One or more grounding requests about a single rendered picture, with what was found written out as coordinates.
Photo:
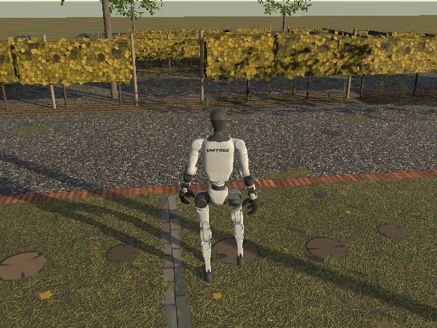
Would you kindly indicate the left robot hand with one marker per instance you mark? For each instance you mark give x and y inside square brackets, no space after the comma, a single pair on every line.
[187,194]

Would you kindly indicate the robot left upper arm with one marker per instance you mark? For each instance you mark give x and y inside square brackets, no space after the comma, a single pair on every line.
[197,144]

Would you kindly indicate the right robot foot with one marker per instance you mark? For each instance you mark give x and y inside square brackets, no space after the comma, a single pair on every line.
[241,260]

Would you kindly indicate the right robot hand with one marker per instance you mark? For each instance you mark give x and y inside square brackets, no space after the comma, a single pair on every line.
[253,205]

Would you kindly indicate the left robot thigh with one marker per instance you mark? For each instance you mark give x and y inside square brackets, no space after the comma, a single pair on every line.
[202,206]

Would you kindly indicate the robot right upper arm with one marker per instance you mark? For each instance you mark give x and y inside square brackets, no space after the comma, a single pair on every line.
[242,156]

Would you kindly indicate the robot right forearm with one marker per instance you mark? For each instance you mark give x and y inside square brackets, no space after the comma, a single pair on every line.
[248,180]

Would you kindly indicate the robot left forearm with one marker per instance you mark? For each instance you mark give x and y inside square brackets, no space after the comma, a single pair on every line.
[186,181]

